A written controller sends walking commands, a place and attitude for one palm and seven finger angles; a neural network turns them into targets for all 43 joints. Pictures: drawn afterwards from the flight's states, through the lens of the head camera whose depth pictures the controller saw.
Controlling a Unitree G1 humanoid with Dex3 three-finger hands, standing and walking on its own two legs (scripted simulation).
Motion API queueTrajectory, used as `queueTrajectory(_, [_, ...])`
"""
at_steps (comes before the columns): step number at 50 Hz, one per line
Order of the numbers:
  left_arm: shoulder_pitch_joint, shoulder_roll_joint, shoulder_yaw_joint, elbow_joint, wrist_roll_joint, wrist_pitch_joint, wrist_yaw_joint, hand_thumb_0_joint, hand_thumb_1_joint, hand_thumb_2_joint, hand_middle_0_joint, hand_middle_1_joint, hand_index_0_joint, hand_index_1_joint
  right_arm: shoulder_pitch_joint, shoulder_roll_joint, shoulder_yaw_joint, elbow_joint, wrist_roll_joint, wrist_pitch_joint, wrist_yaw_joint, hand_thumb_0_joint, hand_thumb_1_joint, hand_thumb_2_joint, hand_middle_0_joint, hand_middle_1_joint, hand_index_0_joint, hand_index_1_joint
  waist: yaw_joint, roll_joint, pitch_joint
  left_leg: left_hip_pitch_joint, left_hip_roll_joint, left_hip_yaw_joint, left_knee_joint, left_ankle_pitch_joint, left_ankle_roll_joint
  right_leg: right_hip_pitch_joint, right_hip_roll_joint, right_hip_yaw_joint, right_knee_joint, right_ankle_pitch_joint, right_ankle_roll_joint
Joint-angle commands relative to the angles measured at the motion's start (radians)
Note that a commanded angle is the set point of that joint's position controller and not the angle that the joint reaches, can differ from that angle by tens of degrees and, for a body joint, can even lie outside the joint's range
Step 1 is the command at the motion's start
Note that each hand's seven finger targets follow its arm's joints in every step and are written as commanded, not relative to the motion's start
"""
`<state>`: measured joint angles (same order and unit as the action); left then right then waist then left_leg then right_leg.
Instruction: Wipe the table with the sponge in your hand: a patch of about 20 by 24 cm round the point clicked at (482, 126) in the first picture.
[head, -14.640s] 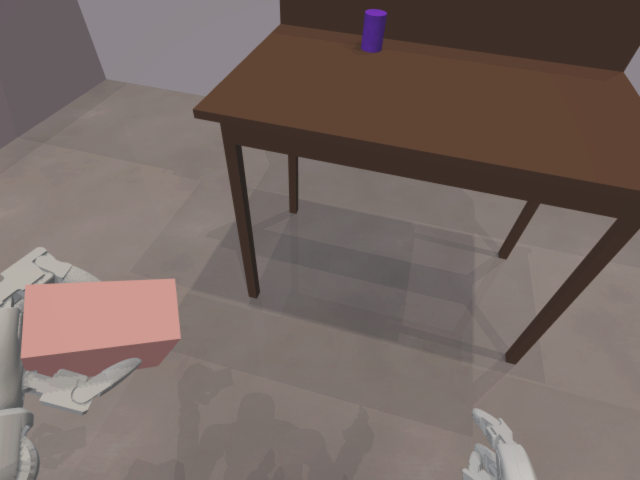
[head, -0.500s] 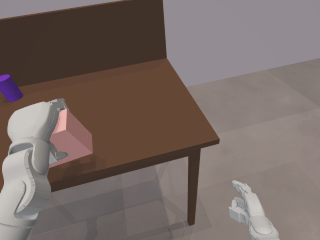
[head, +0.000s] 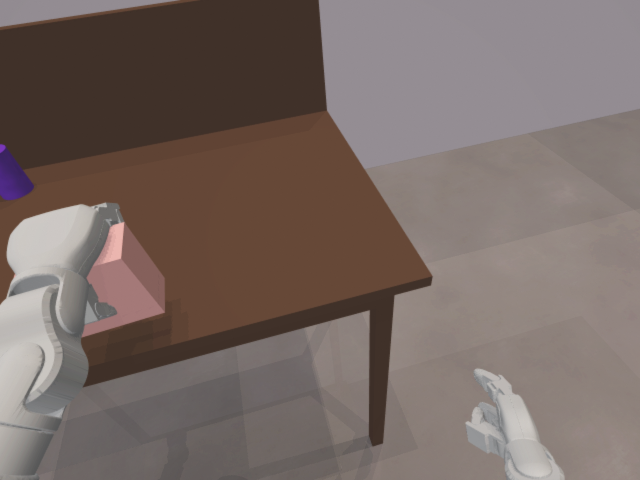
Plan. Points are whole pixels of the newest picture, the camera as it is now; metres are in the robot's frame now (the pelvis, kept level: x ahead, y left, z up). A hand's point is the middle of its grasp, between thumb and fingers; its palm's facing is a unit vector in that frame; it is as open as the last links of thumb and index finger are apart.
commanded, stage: move the sponge above the wiping area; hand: left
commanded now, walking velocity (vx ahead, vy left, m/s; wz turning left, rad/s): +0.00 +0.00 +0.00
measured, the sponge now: (106, 291) +0.26 +0.32 +0.13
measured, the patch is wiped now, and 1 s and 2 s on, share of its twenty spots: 0.00 0.00 0.00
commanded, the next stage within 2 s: lower the sponge onto the table in 1.64 s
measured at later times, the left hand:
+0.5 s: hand (84, 269) +0.27 +0.34 +0.16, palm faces +0.09 +0.01 -1.00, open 9.9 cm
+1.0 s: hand (78, 269) +0.28 +0.37 +0.14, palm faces +0.00 +0.02 -1.00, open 9.9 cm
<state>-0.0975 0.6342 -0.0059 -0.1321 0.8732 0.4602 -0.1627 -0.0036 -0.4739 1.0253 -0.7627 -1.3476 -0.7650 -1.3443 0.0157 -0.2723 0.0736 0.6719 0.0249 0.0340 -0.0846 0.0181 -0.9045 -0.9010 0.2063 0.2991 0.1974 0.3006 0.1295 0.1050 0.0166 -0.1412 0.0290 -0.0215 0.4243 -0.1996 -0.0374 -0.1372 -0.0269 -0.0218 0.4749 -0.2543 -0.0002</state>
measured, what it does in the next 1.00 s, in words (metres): stands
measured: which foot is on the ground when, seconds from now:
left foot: down 0.00-1.00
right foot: down 0.00-1.00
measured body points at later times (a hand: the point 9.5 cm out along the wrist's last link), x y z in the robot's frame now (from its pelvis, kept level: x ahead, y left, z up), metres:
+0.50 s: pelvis +0.00 +0.01 +0.00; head -0.01 -0.03 +0.45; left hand +0.26 +0.33 +0.21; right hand +0.24 -0.20 -0.09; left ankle +0.02 +0.15 -0.74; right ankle +0.01 -0.12 -0.74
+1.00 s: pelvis +0.01 +0.01 +0.00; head +0.01 -0.02 +0.45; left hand +0.28 +0.36 +0.19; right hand +0.23 -0.21 -0.09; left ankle +0.02 +0.15 -0.74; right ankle +0.01 -0.12 -0.74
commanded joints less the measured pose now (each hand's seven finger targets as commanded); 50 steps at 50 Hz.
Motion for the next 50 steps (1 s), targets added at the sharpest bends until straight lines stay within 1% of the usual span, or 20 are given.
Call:
queueTrajectory(1, [-0.229, 0.281, 0.199, -0.149, 0.012, -0.026, 0.042, 0.0, 0.1, 1.3, -1.2, -1.6, -1.2, -1.6, -0.191, -0.106, -0.044, -0.171, 0.001, -0.051, -0.006, 0.0, -0.9, -0.9, 0.2, 0.3, 0.2, 0.3, 0.008, -0.042, -0.186, -0.001, -0.083, 0.056, -0.044, 0.171, 0.061, 0.074, 0.049, -0.005, -0.081, 0.154, -0.029])
queueTrajectory(3, [-0.249, 0.329, 0.239, -0.126, 0.025, -0.025, 0.04, 0.0, 0.1, 1.3, -1.2, -1.6, -1.2, -1.6, -0.201, -0.111, -0.043, -0.176, 0.003, -0.053, -0.006, 0.0, -0.9, -0.9, 0.2, 0.3, 0.2, 0.3, 0.009, -0.033, -0.179, -0.005, -0.08, 0.05, -0.039, 0.152, 0.057, 0.054, 0.06, 0.012, -0.091, 0.119, -0.037])
queueTrajectory(4, [-0.269, 0.274, 0.181, -0.141, 0.021, -0.037, 0.037, 0.0, 0.1, 1.3, -1.2, -1.6, -1.2, -1.6, -0.197, -0.099, -0.03, -0.186, 0.004, -0.064, -0.003, 0.0, -0.9, -0.9, 0.2, 0.3, 0.2, 0.3, 0.004, -0.054, -0.206, -0.009, -0.087, 0.062, -0.038, 0.165, 0.062, 0.072, 0.047, -0.011, -0.075, 0.129, -0.029])
queueTrajectory(6, [-0.241, 0.321, 0.229, -0.14, 0.013, -0.057, 0.041, 0.0, 0.1, 1.3, -1.2, -1.6, -1.2, -1.6, -0.177, -0.117, -0.052, -0.172, 0.0, -0.059, -0.011, 0.0, -0.9, -0.9, 0.2, 0.3, 0.2, 0.3, 0.004, -0.031, -0.193, 0.0, -0.084, 0.055, -0.038, 0.162, 0.062, 0.07, 0.048, -0.005, -0.082, 0.146, -0.029])
queueTrajectory(10, [-0.29, 0.284, 0.194, -0.074, 0.013, -0.092, 0.05, 0.0, 0.1, 1.3, -1.2, -1.6, -1.2, -1.6, -0.152, -0.11, -0.05, -0.15, 0.003, -0.075, -0.023, 0.0, -0.9, -0.9, 0.2, 0.3, 0.2, 0.3, -0.023, -0.061, -0.156, 0.002, -0.083, 0.059, -0.042, 0.125, 0.065, 0.031, 0.055, -0.016, -0.101, 0.086, -0.026])
queueTrajectory(13, [-0.334, 0.336, 0.236, -0.144, 0.031, -0.12, 0.065, 0.0, 0.1, 1.3, -1.2, -1.6, -1.2, -1.6, -0.176, -0.115, -0.054, -0.172, -0.001, -0.084, -0.026, 0.0, -0.9, -0.9, 0.2, 0.3, 0.2, 0.3, 0.0, -0.005, -0.213, 0.027, -0.088, 0.046, -0.034, 0.15, 0.063, 0.052, 0.06, 0.0, -0.096, 0.109, -0.039])
queueTrajectory(15, [-0.308, 0.285, 0.205, -0.096, 0.02, -0.135, 0.081, 0.0, 0.1, 1.3, -1.2, -1.6, -1.2, -1.6, -0.147, -0.102, -0.053, -0.149, -0.002, -0.084, -0.024, 0.0, -0.9, -0.9, 0.2, 0.3, 0.2, 0.3, -0.009, -0.026, -0.199, 0.016, -0.087, 0.05, -0.046, 0.17, 0.062, 0.068, 0.055, -0.022, -0.089, 0.126, -0.036])
queueTrajectory(18, [-0.297, 0.353, 0.276, -0.108, 0.034, -0.129, 0.098, 0.0, 0.1, 1.3, -1.2, -1.6, -1.2, -1.6, -0.169, -0.114, -0.059, -0.158, -0.005, -0.08, -0.02, 0.0, -0.9, -0.9, 0.2, 0.3, 0.2, 0.3, 0.016, 0.001, -0.223, 0.02, -0.084, 0.041, -0.044, 0.188, 0.056, 0.084, 0.062, -0.004, -0.089, 0.149, -0.046])
queueTrajectory(19, [-0.323, 0.279, 0.203, -0.092, 0.036, -0.128, 0.098, 0.0, 0.1, 1.3, -1.2, -1.6, -1.2, -1.6, -0.168, -0.095, -0.041, -0.158, -0.003, -0.083, -0.016, 0.0, -0.9, -0.9, 0.2, 0.3, 0.2, 0.3, 0.001, -0.028, -0.228, 0.01, -0.092, 0.061, -0.043, 0.199, 0.057, 0.087, 0.051, -0.026, -0.079, 0.151, -0.039])
queueTrajectory(23, [-0.333, 0.304, 0.223, -0.071, 0.038, -0.099, 0.097, 0.0, 0.1, 1.3, -1.2, -1.6, -1.2, -1.6, -0.182, -0.112, -0.054, -0.157, 0.002, -0.067, -0.013, 0.0, -0.9, -0.9, 0.2, 0.3, 0.2, 0.3, 0.005, 0.01, -0.201, 0.008, -0.083, 0.045, -0.058, 0.174, 0.053, 0.073, 0.063, -0.013, -0.098, 0.132, -0.046])
queueTrajectory(25, [-0.328, 0.264, 0.179, -0.015, 0.03, -0.095, 0.09, 0.0, 0.1, 1.3, -1.2, -1.6, -1.2, -1.6, -0.156, -0.109, -0.053, -0.137, 0.002, -0.064, -0.016, 0.0, -0.9, -0.9, 0.2, 0.3, 0.2, 0.3, -0.013, -0.032, -0.186, 0.003, -0.083, 0.055, -0.063, 0.168, 0.058, 0.069, 0.057, -0.028, -0.098, 0.129, -0.038])
queueTrajectory(28, [-0.367, 0.326, 0.218, -0.031, 0.054, -0.096, 0.073, 0.0, 0.1, 1.3, -1.2, -1.6, -1.2, -1.6, -0.173, -0.119, -0.055, -0.153, 0.002, -0.063, -0.018, 0.0, -0.9, -0.9, 0.2, 0.3, 0.2, 0.3, -0.005, -0.011, -0.219, 0.014, -0.082, 0.046, -0.057, 0.163, 0.057, 0.07, 0.064, -0.013, -0.101, 0.124, -0.045])
queueTrajectory(29, [-0.36, 0.272, 0.168, -0.022, 0.051, -0.104, 0.065, 0.0, 0.1, 1.3, -1.2, -1.6, -1.2, -1.6, -0.168, -0.106, -0.041, -0.155, 0.001, -0.069, -0.017, 0.0, -0.9, -0.9, 0.2, 0.3, 0.2, 0.3, -0.008, -0.047, -0.217, 0.005, -0.089, 0.058, -0.052, 0.179, 0.061, 0.074, 0.055, -0.03, -0.089, 0.132, -0.039])
queueTrajectory(38, [-0.37, 0.364, 0.259, -0.009, 0.055, -0.163, 0.075, 0.0, 0.1, 1.3, -1.2, -1.6, -1.2, -1.6, -0.145, -0.122, -0.059, -0.153, -0.002, -0.059, -0.023, 0.0, -0.9, -0.9, 0.2, 0.3, 0.2, 0.3, -0.006, 0.01, -0.222, 0.018, -0.083, 0.044, -0.048, 0.185, 0.058, 0.074, 0.065, -0.017, -0.102, 0.147, -0.047])
queueTrajectory(39, [-0.395, 0.299, 0.198, 0.023, 0.051, -0.17, 0.076, 0.0, 0.1, 1.3, -1.2, -1.6, -1.2, -1.6, -0.134, -0.107, -0.048, -0.147, 0.0, -0.068, -0.022, 0.0, -0.9, -0.9, 0.2, 0.3, 0.2, 0.3, -0.022, -0.025, -0.218, 0.008, -0.089, 0.057, -0.045, 0.186, 0.058, 0.07, 0.055, -0.036, -0.095, 0.139, -0.04])
queueTrajectory(43, [-0.419, 0.383, 0.262, 0.049, 0.061, -0.195, 0.085, 0.0, 0.1, 1.3, -1.2, -1.6, -1.2, -1.6, -0.121, -0.128, -0.065, -0.138, 0.0, -0.064, -0.029, 0.0, -0.9, -0.9, 0.2, 0.3, 0.2, 0.3, -0.02, 0.017, -0.225, 0.019, -0.085, 0.047, -0.046, 0.177, 0.058, 0.069, 0.066, -0.021, -0.109, 0.144, -0.049])
queueTrajectory(44, [-0.419, 0.314, 0.206, 0.058, 0.057, -0.204, 0.084, 0.0, 0.1, 1.3, -1.2, -1.6, -1.2, -1.6, -0.117, -0.111, -0.055, -0.14, 0.0, -0.071, -0.028, 0.0, -0.9, -0.9, 0.2, 0.3, 0.2, 0.3, -0.023, -0.012, -0.238, 0.013, -0.093, 0.055, -0.042, 0.201, 0.06, 0.08, 0.056, -0.037, -0.095, 0.158, -0.043])
queueTrajectory(48, [-0.415, 0.382, 0.266, 0.039, 0.06, -0.229, 0.087, 0.0, 0.1, 1.3, -1.2, -1.6, -1.2, -1.6, -0.11, -0.129, -0.072, -0.139, -0.002, -0.067, -0.03, 0.0, -0.9, -0.9, 0.2, 0.3, 0.2, 0.3, -0.019, 0.028, -0.256, 0.031, -0.088, 0.044, -0.037, 0.22, 0.061, 0.086, 0.066, -0.025, -0.1, 0.188, -0.049])
queueTrajectory(49, [-0.41, 0.306, 0.204, 0.044, 0.051, -0.233, 0.087, 0.0, 0.1, 1.3, -1.2, -1.6, -1.2, -1.6, -0.107, -0.108, -0.061, -0.141, 0.0, -0.073, -0.029, 0.0, -0.9, -0.9, 0.2, 0.3, 0.2, 0.3, -0.024, 0.001, -0.256, 0.024, -0.094, 0.052, -0.037, 0.233, 0.063, 0.091, 0.057, -0.042, -0.089, 0.186, -0.043])
queueTrajectory(50, [-0.378, 0.316, 0.225, 0.082, 0.038, -0.235, 0.092, 0.0, 0.1, 1.3, -1.2, -1.6, -1.2, -1.6, -0.086, -0.119, -0.075, -0.122, -0.001, -0.07, -0.032, 0.0, -0.9, -0.9, 0.2, 0.3, 0.2, 0.3, -0.032, -0.009, -0.227, 0.023, -0.087, 0.052, -0.042, 0.221, 0.064, 0.078, 0.06, -0.039, -0.098, 0.186, -0.041])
